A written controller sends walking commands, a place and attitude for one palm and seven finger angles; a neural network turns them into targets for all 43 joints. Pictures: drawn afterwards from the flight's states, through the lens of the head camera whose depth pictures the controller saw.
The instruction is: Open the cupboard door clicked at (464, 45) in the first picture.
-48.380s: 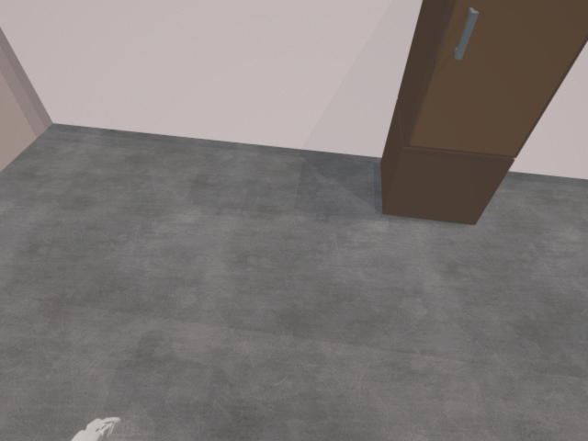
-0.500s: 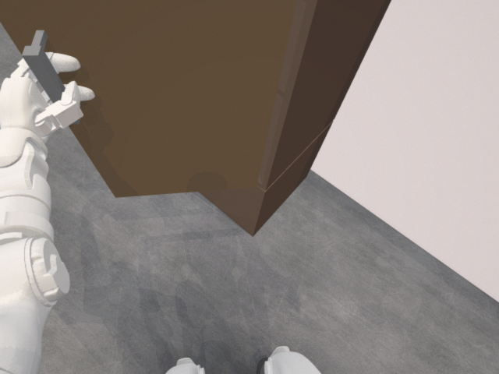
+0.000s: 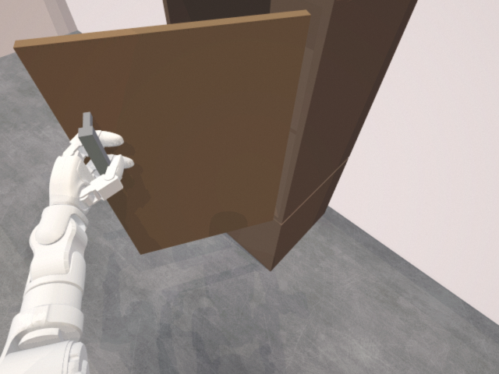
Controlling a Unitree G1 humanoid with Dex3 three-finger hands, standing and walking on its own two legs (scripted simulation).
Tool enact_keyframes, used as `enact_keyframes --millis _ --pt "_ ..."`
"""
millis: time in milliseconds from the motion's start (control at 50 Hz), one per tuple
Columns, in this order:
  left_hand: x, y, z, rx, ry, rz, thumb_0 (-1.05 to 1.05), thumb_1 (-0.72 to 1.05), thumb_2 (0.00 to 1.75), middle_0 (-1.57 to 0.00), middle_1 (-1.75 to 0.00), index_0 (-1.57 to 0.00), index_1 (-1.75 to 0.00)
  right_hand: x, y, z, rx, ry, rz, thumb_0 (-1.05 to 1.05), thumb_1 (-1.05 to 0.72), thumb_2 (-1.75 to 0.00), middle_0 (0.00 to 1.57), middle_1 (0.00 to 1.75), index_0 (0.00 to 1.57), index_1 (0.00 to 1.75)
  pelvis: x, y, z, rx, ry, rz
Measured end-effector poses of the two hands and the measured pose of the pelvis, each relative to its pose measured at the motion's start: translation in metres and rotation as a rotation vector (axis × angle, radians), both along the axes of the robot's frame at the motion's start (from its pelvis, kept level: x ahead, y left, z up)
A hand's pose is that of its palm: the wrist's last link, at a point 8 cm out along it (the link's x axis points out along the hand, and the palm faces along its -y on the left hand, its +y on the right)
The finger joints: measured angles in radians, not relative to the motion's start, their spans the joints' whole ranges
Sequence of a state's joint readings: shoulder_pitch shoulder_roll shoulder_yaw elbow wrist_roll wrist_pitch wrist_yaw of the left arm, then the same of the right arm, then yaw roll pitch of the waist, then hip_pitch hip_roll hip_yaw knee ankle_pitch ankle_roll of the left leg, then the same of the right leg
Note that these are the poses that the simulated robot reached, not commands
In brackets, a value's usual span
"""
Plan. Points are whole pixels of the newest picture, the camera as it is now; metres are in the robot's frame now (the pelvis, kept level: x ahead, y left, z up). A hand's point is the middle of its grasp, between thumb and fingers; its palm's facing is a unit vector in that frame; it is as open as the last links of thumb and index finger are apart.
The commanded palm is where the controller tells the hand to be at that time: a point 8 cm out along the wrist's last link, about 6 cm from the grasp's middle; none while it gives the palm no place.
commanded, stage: pull the door open along its arc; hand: left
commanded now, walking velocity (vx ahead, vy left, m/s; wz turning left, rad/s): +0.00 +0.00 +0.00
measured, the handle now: (101, 153) +0.45 +0.24 +0.10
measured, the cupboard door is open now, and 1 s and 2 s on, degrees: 60 90 94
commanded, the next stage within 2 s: open thumb and fingers to let go in 0.56 s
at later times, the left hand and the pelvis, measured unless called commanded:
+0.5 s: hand (166, 247) +0.28 +0.11 +0.10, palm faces +0.46 -0.89 +0.02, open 5.9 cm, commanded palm +0.21 +0.16 +0.09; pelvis -0.01 -0.03 +0.01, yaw +3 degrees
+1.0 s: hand (185, 255) +0.27 +0.09 +0.10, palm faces +0.47 -0.88 +0.02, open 8.7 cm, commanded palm +0.22 +0.13 +0.09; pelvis -0.02 -0.04 +0.01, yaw +5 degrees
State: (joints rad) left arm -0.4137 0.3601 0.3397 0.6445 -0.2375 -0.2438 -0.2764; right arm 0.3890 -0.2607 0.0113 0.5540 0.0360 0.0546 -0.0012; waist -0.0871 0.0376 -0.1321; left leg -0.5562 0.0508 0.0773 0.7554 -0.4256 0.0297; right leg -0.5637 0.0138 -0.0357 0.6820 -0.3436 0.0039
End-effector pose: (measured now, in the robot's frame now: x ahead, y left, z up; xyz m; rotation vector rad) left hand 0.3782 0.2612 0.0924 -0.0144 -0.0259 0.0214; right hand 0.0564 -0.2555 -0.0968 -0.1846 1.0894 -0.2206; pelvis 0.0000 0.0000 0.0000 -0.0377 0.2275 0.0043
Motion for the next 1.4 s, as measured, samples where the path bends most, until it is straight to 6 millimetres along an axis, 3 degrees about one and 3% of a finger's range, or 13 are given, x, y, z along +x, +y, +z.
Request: enact_keyframes --millis 200,340,440,680,800,940,1200,1400 --pt "-0.086 -0.052 -0.001 -0.078 -0.003 0.257 0.02 0.69 0.71 -0.39 -1.35 -0.39 -1.36 0.092 0.026 0.02 0.071 -0.281 0.155 0.01 -0.9 -0.89 0.2 0.29 0.2 0.3 -0.007 -0.006 0.004 0.02 -0.079 0.012" --pt "-0.12 -0.083 0.003 -0.036 0.041 0.393 0.02 0.66 0.7 -0.4 -1.35 -0.4 -1.36 0.122 0.039 0.033 0.092 -0.355 0.228 0.01 -0.9 -0.89 0.2 0.3 0.2 0.3 -0.013 -0.019 0.007 0.031 -0.136 0.033" --pt "-0.134 -0.101 0.005 -0.031 0.06 0.444 0.02 0.67 0.71 -0.38 -1.33 -0.4 -1.36 0.121 0.033 0.033 0.084 -0.341 0.235 0.01 -0.9 -0.89 0.2 0.3 0.2 0.3 -0.012 -0.029 0.01 0.035 -0.165 0.044" --pt "-0.164 -0.146 0.007 -0.031 0.056 0.462 0.04 0.72 0.77 -0.34 -1.33 -0.38 -1.35 0.097 -0.004 0.015 0.039 -0.249 0.223 0.01 -0.9 -0.89 0.2 0.3 0.2 0.3 -0.01 -0.043 0.008 0.045 -0.192 0.066" --pt "-0.161 -0.145 0.007 0.021 0.035 0.482 0.03 0.68 0.78 -0.36 -1.33 -0.38 -1.34 0.095 -0.007 0.009 0.026 -0.222 0.23 0.01 -0.9 -0.9 0.2 0.29 0.2 0.3 -0.015 -0.048 0.007 0.05 -0.191 0.076" --pt "-0.156 -0.137 0.009 -0.007 0.032 0.473 0.02 0.42 0.69 -0.36 -1.3 -0.37 -1.31 0.1 0.004 0.014 0.04 -0.255 0.238 0.01 -0.9 -0.9 0.2 0.29 0.2 0.3 -0.019 -0.047 0.009 0.048 -0.196 0.078" --pt "-0.157 -0.137 0.012 -0.012 0.019 0.458 0.01 -0.3 0.38 -0.31 -1.19 -0.31 -1.2 0.106 0.029 0.023 0.054 -0.291 0.271 0.01 -0.9 -0.89 0.2 0.3 0.2 0.3 -0.024 -0.031 0.009 0.043 -0.205 0.079" --pt "-0.155 -0.137 0.012 -0.001 0.018 0.438 0.0 -0.47 0.31 -0.29 -0.91 -0.29 -0.9 0.102 0.042 0.021 0.056 -0.264 0.276 0.01 -0.9 -0.89 0.2 0.3 0.2 0.3 -0.027 -0.021 0.007 0.037 -0.202 0.077"
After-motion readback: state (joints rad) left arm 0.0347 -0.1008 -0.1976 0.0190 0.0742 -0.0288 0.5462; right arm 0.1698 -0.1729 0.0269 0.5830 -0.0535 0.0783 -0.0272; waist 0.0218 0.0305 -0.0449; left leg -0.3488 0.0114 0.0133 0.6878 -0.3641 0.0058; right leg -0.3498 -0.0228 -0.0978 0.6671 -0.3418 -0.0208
